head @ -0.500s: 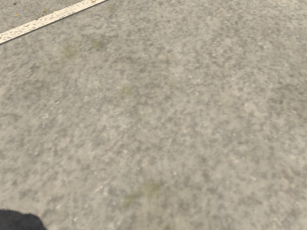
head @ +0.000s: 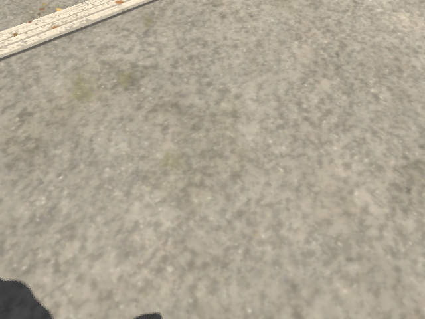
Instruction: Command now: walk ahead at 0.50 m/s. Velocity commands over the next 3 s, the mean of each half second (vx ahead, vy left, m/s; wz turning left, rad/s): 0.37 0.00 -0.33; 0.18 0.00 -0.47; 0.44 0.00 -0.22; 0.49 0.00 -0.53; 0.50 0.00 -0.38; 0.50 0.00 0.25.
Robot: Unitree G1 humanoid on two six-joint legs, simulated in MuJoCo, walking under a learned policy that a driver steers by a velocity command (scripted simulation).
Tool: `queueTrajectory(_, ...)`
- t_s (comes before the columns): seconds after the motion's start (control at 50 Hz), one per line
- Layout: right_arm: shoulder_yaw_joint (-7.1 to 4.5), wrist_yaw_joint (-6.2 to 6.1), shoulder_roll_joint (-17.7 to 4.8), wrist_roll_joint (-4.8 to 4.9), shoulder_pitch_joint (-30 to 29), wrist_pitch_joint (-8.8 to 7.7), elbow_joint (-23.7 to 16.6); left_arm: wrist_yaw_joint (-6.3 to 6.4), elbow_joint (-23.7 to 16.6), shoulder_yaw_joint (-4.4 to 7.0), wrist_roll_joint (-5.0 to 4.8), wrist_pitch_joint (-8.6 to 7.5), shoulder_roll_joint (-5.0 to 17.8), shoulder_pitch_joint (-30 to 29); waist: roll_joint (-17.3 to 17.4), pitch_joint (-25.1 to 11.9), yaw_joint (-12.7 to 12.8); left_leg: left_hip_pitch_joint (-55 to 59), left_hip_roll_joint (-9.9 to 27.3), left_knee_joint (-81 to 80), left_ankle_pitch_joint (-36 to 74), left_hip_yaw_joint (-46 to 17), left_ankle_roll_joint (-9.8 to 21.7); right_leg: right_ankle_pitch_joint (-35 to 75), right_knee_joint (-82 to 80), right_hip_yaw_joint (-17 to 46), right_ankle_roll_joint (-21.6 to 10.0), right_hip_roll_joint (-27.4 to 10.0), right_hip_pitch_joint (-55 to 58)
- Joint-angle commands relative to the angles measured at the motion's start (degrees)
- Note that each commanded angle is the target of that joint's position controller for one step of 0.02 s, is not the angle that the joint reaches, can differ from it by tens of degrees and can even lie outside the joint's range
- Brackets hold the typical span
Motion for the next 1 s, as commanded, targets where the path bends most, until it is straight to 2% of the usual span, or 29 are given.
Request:
queueTrajectory(0.02,-0.68,0.19,-4.17,-0.74,2.08,-0.8,-1.3,0.52,-3.5,1.62,0.26,0.04,4.18,1.26,5.73,-4.63,0.5,12.33,15.0,-17.15,5.33,-18.33,9.26,6.16,-0.34,2.72,-0.4,-6.33,-11.39)
queueTrajectory(0.04,-0.81,0.0,-4.59,-0.64,2.81,-0.93,-0.68,0.57,-3.07,1.55,0.06,0.72,3.07,2.2,5.8,-3.93,1.01,11.04,14.74,-18.37,6.38,-15.84,9.49,6.75,-1.6,2.36,-0.1,-6.62,-11.17)
queueTrajectory(0.08,-1.31,-0.75,-6.39,-0.83,4.5,-1.19,0.38,0.7,-3.87,1.74,0.03,1.63,3.11,-0.23,5.1,-1.77,0.89,10.4,14.96,-20.31,8.55,-12.42,9.58,10.72,-4.8,2.56,0.71,-7.12,-14.54)
queueTrajectory(0.16,-1.5,-2.09,-7.16,-1.05,7.43,-0.89,1.85,0.36,-5.8,2.09,0.14,1.74,3.09,-6.39,4.18,0.01,-0.86,14.01,14.62,-21.25,11.52,-6.64,7.67,21.67,-14.52,4.85,1.27,-5.49,-20.64)
queueTrajectory(0.2,-1.35,-2.43,-7.23,-0.96,7.36,-0.83,1.92,-0.14,-6.71,2.0,0.13,1.49,2.79,-9.09,4.45,0.66,-1.53,14.64,13.77,-21.61,12.04,-3.09,6.29,26.62,-20.48,3.81,1.05,-4.32,-19.74)
queueTrajectory(0.26,-1.01,-3.2,-7.33,-0.95,7.67,-0.22,2.45,-1.1,-9.16,1.06,1.08,1.26,0.97,-14.8,4.05,2.59,-2.98,14.55,12.97,-19.13,24.2,2.75,4.59,30.31,-29.07,-1.07,0.98,-2.65,-15.47)
queueTrajectory(0.32,-1.29,-4.01,-8.84,-0.26,8.75,1.47,2.99,-2.42,-11.88,0.96,1.19,1.51,1.29,-17.09,5.05,1.61,-3.49,20.24,14.86,-12.8,32.83,4.41,4.06,25.9,-32.37,-3.93,0.59,-1.16,-14.79)
queueTrajectory(0.36,-1.87,-4.66,-10.42,0.44,7.22,2.63,2.3,-3.22,-12.87,1.67,1.2,1.61,3.24,-14.43,6.74,-0.61,-1.51,23.4,15.97,-6.28,42.39,4.48,3.07,19.0,-33.52,-5.6,-1.01,0.95,-11.68)
queueTrajectory(0.38,-2.17,-5.07,-10.99,0.76,5.95,3.17,1.63,-3.53,-12.42,2.38,1.21,1.54,4.76,-10.48,7.39,-2.69,0.53,23.76,15.89,-0.71,46.84,4.66,2.23,16.49,-34.44,-6.67,-1.97,2.67,-7.46)
queueTrajectory(0.4,-2.23,-5.28,-11.02,0.93,4.47,3.68,0.79,-3.59,-10.9,3.61,1.13,1.32,7.11,-3.75,6.08,-5.94,3.92,22.76,13.97,8.68,45.88,5.62,0.59,19.8,-39.39,-7.18,-3.45,4.76,0.34)
queueTrajectory(0.42,-2.07,-5.18,-10.82,0.45,5.47,3.5,-0.2,-2.71,-10.19,5.12,1.45,1.28,11.33,1.53,1.16,-10.11,6.1,14.93,10.04,23.16,32.69,6.36,-2.58,36.16,-42.56,-0.89,-6.09,1.77,12.72)
queueTrajectory(0.44,-0.13,-4.24,-3.9,-2.84,11.06,2.6,-1.9,-1.33,-10.98,5.86,1.76,1.99,16.66,1.57,-13.27,-16.64,0.46,-5.6,1.38,43.4,-20.31,5.73,-6.37,66.18,-35.26,18.02,-14.19,-12.75,31.87)
queueTrajectory(0.46,0.51,-3.08,-4.47,-1.42,13.4,1.21,-2.34,-1.42,-12.93,5.06,2.4,1.85,15.58,2.24,-12.38,-28.3,1.39,-14.83,-3.74,57.34,-33.42,-6.67,-6.98,62.03,-40.3,36.79,-23.8,-21.22,40.64)
queueTrajectory(0.48,-0.54,-2.52,-8.22,0.38,8.27,0.75,-3.23,-1.43,-14.62,4.53,2.28,2.24,12.36,-0.25,-4.88,-26.11,3.58,-17.44,-0.04,58.05,-28.14,-10.74,-5.78,53.18,-42.64,30.77,-21.06,-17.56,36.28)
queueTrajectory(0.5,-0.61,-2.85,-8.32,0.95,4.12,1.11,-4.62,-1.15,-15.56,3.88,1.32,2.56,9.85,-4.8,-0.75,-18.72,2.55,-19.32,2.1,54.09,-22.57,-9.46,-5.36,44.44,-44.44,24.36,-17.62,-14.45,28.63)
queueTrajectory(0.52,-0.87,-3.65,-8.18,0.16,2.65,1.93,-4.33,-0.92,-16.17,3.43,0.81,2.94,8.48,-7.47,3.43,-13.28,1.1,-18.13,4.08,49.52,-19.43,-8.95,-5.71,38.56,-46.65,20.83,-15.27,-12.07,19.8)
queueTrajectory(0.56,-1.6,-4.45,-8.71,-0.52,2.85,3.94,-5.38,-0.59,-16.92,3.22,1.63,3.6,7.92,-9.36,0.32,-9.67,-1.64,-11.68,4.85,42.52,-16.78,-8.9,-5.65,30.83,-49.74,18.84,-13.63,-9.0,8.41)
queueTrajectory(0.6,-1.32,-4.97,-6.73,-0.73,3.98,4.73,-5.54,-0.27,-17.68,3.68,2.15,3.77,9.18,-9.6,-2.52,-9.19,-2.4,-9.3,3.64,35.84,-15.3,-7.8,-6.27,31.85,-50.22,16.48,-13.05,-6.84,4.53)
queueTrajectory(0.64,-1.28,-5.45,-6.4,-0.89,3.03,5.02,-6.03,0.48,-18.23,4.17,1.77,4.13,10.5,-8.6,-3.13,-10.55,-1.83,-9.63,2.84,30.95,-13.38,-8.12,-7.29,30.18,-49.78,17.02,-12.72,-6.57,5.02)
queueTrajectory(0.7,-1.48,-5.66,-6.8,-0.7,0.38,5.64,-7.11,1.47,-19.42,4.28,1.14,5.23,10.82,-8.98,-4.25,-10.89,-0.82,-9.95,2.35,25.99,-9.36,-9.35,-8.07,15.18,-50.44,19.44,-10.79,-5.47,4.68)
queueTrajectory(0.76,-1.61,-5.19,-7.09,-0.45,-1.86,5.2,-8.47,2.05,-20.26,4.19,0.89,5.92,10.66,-9.43,-6.78,-9.8,-0.07,-8.83,1.55,19.82,-7.96,-9.29,-7.92,-2.06,-52.29,22.68,-9.34,-4.15,3.56)
queueTrajectory(0.84,-1.58,-3.72,-7.2,0.15,-0.64,3.1,-8.76,2.03,-20.26,3.66,1.16,6.13,9.65,-7.5,-8.8,-9.73,0.38,-1.65,0.79,11.42,-10.9,-6.53,-6.22,-9.62,-51.84,24.72,-8.88,-4.75,3.31)
queueTrajectory(0.88,-1.53,-2.95,-6.03,0.26,3.46,2.02,-7.43,1.89,-19.84,2.93,1.04,6.19,8.26,-7.18,-7.68,-8.21,-2.12,7.59,0.71,1.8,-7.67,-4.21,-3.68,-14.08,-49.83,23.55,-7.25,-2.88,-1.05)
queueTrajectory(0.9,-1.78,-2.85,-6.53,-0.16,6.82,1.63,-6.24,1.87,-19.69,2.29,1.11,6.07,6.43,-6.96,-5.68,-7.01,-3.61,13.22,3.46,-3.16,-8.74,-5.82,-1.95,-15.38,-46.18,21.32,-5.03,-0.36,-5.22)
queueTrajectory(0.92,-2.2,-2.91,-9.33,-1.4,12.12,1.26,-5.13,1.76,-19.91,1.15,1.04,5.72,2.18,-7.0,3.86,-7.7,-4.36,19.5,14.93,-9.28,-17.67,-18.96,1.55,-13.77,-29.3,13.44,-1.42,5.29,-12.14)
queueTrajectory(0.94,-3.76,-2.37,-15.6,-2.69,12.95,1.21,-4.87,1.42,-22.65,1.72,0.0,4.37,3.79,-8.65,14.99,-1.44,-3.15,19.13,23.18,-16.75,-30.36,-38.95,8.36,-10.62,-20.21,6.57,-0.76,10.66,-26.19)
queueTrajectory(0.96,-3.96,-2.43,-14.53,-2.53,9.9,0.52,-5.79,1.11,-22.81,2.55,0.0,3.07,7.67,-10.69,13.45,2.93,-2.58,15.86,25.11,-18.59,-35.1,-42.76,10.84,-5.5,-14.1,10.46,-0.79,6.51,-29.77)
queueTrajectory(0.98,-3.26,-2.84,-11.49,-1.09,7.18,0.15,-6.63,0.64,-21.62,3.11,0.22,2.63,9.4,-9.67,11.08,3.53,-1.38,16.37,22.43,-18.06,-31.65,-37.25,8.92,0.05,-12.55,10.67,-0.5,5.32,-30.25)
queueTrajectory(1.0,-2.78,-3.03,-9.92,-0.29,6.4,0.19,-6.9,0.34,-20.14,3.21,0.78,2.58,9.02,-8.34,9.71,2.24,-0.77,17.6,19.56,-17.83,-27.17,-32.0,6.83,3.49,-11.82,8.76,0.38,4.29,-29.0)
Next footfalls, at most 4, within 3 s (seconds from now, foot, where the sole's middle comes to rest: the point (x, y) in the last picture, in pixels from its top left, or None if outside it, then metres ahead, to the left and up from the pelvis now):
0.42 right None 0.37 -0.15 -0.77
0.92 left None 0.41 0.06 -0.77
1.38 right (312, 308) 0.51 -0.29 -0.77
1.84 left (294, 208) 0.87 -0.28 -0.77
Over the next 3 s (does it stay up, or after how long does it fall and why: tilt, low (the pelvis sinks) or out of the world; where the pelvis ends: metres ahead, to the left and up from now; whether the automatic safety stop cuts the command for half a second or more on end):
stays up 1.04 -0.76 -0.01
